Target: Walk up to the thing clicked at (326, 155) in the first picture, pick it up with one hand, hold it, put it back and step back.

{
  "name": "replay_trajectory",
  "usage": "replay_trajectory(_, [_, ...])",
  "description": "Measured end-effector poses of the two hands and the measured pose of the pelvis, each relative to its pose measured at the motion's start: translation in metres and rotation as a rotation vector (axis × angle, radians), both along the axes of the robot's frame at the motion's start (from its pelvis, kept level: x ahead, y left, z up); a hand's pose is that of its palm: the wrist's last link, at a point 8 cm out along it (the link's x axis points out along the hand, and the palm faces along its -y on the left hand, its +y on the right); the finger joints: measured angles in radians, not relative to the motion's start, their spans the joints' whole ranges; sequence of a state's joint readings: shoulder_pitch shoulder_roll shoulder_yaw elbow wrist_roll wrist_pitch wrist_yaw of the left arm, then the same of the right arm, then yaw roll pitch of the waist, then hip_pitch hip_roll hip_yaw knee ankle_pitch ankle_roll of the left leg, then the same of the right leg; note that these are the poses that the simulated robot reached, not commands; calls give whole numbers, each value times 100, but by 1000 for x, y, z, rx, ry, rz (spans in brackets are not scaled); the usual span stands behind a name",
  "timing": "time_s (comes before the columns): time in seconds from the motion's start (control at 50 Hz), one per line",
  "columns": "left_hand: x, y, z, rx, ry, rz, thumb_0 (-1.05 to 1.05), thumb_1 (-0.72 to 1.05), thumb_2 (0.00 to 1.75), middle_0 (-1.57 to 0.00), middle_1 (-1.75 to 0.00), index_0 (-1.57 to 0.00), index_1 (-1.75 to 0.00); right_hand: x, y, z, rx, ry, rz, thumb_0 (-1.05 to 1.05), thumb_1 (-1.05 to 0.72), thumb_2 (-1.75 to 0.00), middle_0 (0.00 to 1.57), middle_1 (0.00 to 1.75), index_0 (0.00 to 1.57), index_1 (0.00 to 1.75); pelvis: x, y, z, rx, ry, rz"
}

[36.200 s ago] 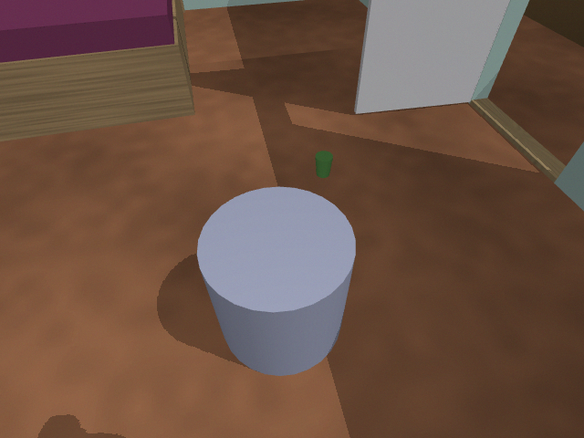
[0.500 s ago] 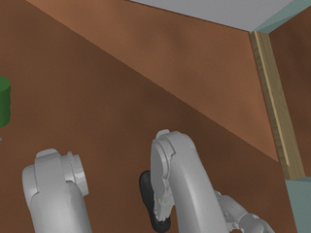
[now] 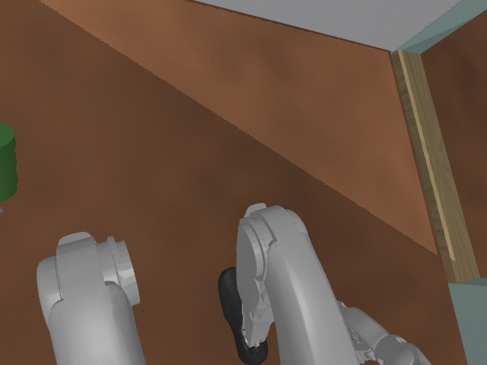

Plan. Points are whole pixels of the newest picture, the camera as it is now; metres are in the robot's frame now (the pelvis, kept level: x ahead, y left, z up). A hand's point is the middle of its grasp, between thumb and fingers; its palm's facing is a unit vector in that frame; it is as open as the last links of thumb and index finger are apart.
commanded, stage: settle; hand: left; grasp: from above
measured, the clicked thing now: out of the picture +0.45 +0.35 -0.23
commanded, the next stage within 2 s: go down in 0.14 s
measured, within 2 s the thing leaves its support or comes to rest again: neither
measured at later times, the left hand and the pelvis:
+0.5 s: hand out of the picture +0.38 +0.36 -0.12, palm faces -0.16 -0.26 -0.95, open 14.3 cm; pelvis +0.00 +0.00 +0.02, yaw +3 degrees
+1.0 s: hand out of the picture +0.39 +0.37 -0.02, palm faces -0.48 -0.13 -0.87, open 14.2 cm; pelvis -0.01 -0.01 +0.09, yaw +7 degrees
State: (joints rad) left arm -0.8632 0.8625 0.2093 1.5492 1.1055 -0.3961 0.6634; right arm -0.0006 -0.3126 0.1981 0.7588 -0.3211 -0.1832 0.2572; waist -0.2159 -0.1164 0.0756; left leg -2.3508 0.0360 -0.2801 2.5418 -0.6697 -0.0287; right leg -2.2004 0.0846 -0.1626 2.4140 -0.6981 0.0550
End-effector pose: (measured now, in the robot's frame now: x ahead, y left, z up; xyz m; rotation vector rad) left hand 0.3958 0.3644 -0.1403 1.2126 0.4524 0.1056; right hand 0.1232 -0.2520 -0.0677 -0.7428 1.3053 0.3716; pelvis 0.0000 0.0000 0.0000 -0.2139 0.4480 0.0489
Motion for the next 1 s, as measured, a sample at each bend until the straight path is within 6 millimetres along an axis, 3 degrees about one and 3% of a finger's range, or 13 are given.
replay_trajectory(0.16, [-3,12,9,55,42,-26,0,-30,104,-25,-108,-2,-95,1,0,-2,1,-5,-26,0,-93,-91,20,30,20,30,1,1,0,-2,11,6])
replay_trajectory(0.4, [-24,2,35,18,12,-66,0,-50,95,-9,-102,-4,-98,8,3,1,52,-51,-133,0,-92,-91,21,30,20,30,3,-1,12,12,45,26])
replay_trajectory(0.48, [-27,2,63,66,-22,-72,0,-52,97,-8,-100,-5,-98,15,2,7,71,-91,-180,0,-92,-91,21,30,20,30,3,-3,21,25,69,35])
replay_trajectory(0.64, [-14,4,152,244,45,-76,0,-52,100,-8,-98,-7,-98,27,0,30,130,-179,-289,0,-91,-91,20,30,20,30,-2,-6,59,63,114,59])
replay_trajectory(0.72, [-4,4,188,289,149,-67,0,-53,101,-8,-98,-7,-99,23,-3,48,142,-197,-325,0,-91,-91,20,30,20,30,-5,-8,82,81,121,66])
replay_trajectory(0.78, [2,7,204,287,220,-60,0,-53,101,-8,-98,-7,-99,13,-8,60,127,-192,-344,0,-91,-91,20,30,20,30,-8,-11,95,92,118,67])
replay_trajectory(0.9, [8,10,205,254,317,-96,0,-53,101,-8,-99,-7,-100,-20,-24,74,42,-129,-371,0,-91,-91,20,30,20,30,-12,-14,103,96,115,71])
replay_trajectory(1.0, [6,11,181,203,321,-144,0,-52,101,-8,-99,-8,-100,-50,-33,71,-37,-45,-383,0,-91,-91,20,30,20,30,-13,-13,93,89,116,70])
